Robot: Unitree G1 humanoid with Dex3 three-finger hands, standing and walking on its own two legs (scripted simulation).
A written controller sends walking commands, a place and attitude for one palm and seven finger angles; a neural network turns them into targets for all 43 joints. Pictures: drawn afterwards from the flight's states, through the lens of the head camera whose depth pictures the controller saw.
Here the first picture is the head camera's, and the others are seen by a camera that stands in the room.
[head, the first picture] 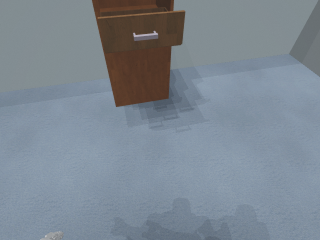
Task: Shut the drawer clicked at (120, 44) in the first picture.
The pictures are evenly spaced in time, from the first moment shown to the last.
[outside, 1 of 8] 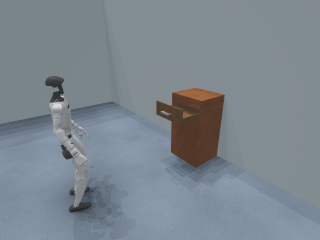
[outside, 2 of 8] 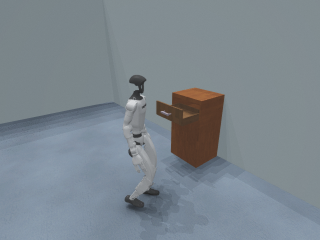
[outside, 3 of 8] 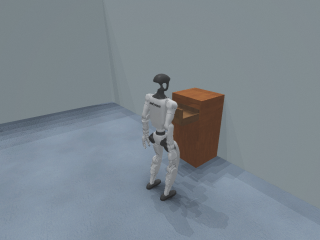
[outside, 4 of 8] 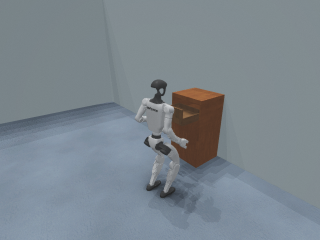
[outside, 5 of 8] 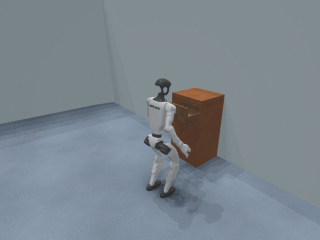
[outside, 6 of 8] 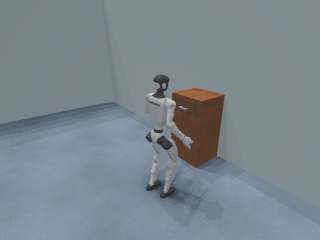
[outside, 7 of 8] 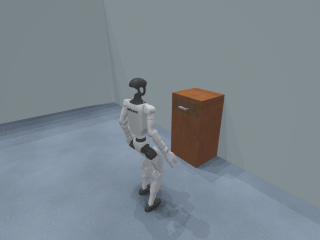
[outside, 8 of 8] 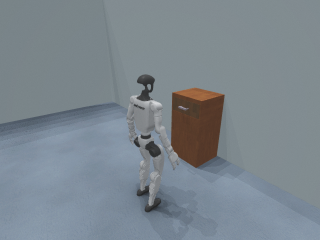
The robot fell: no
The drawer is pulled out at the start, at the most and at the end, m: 0.29 0.29 0.00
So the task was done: yes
